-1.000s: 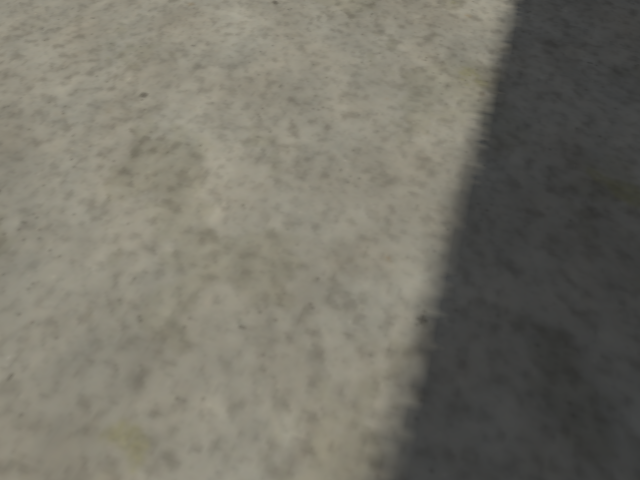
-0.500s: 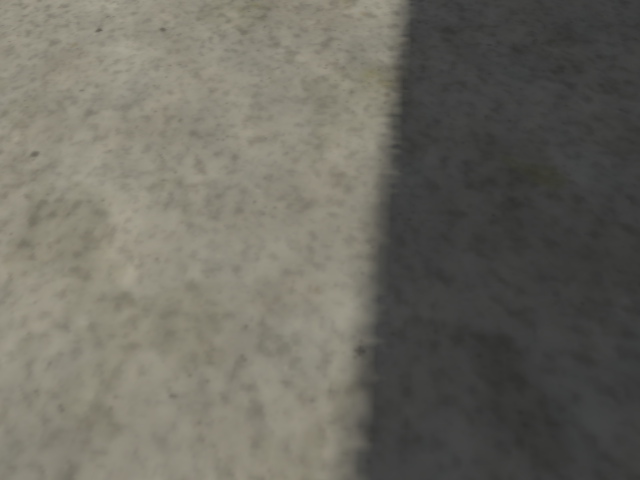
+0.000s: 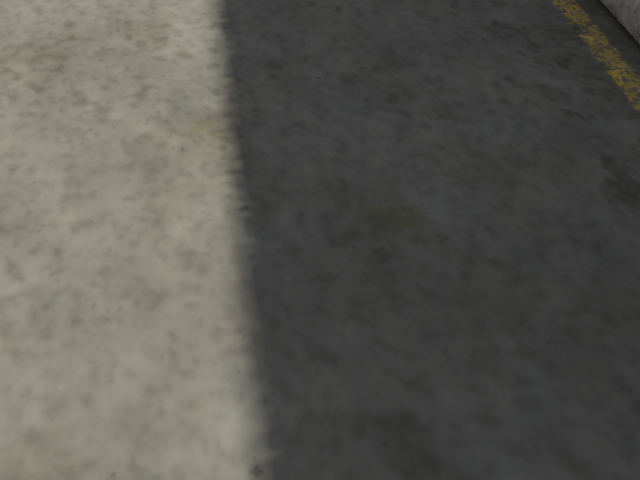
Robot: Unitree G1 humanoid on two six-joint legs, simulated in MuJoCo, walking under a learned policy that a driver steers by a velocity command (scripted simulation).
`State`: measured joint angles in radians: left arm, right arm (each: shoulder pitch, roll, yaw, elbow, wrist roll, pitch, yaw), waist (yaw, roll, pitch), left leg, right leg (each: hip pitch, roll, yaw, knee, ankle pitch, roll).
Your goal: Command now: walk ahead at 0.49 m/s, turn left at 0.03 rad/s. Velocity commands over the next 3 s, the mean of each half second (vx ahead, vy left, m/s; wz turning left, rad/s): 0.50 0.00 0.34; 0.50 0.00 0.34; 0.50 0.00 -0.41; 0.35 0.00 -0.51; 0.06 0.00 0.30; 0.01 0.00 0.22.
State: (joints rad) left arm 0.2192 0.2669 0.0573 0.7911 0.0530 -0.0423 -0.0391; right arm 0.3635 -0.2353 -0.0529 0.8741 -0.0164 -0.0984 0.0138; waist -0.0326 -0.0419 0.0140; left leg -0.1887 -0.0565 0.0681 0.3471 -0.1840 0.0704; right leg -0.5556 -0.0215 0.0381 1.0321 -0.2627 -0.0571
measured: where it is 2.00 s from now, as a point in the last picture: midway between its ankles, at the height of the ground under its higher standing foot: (212, 285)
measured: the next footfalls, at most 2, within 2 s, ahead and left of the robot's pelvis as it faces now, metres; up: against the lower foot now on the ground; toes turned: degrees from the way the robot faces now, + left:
right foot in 0.24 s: +0.27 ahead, -0.11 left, +0.00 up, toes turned +5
left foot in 0.74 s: +0.48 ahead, +0.17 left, +0.00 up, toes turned +29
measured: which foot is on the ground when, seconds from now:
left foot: down 0.00-0.24, up 0.26-0.72, down 0.74-1.00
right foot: up 0.00-0.22, down 0.24-0.76, up 0.78-1.00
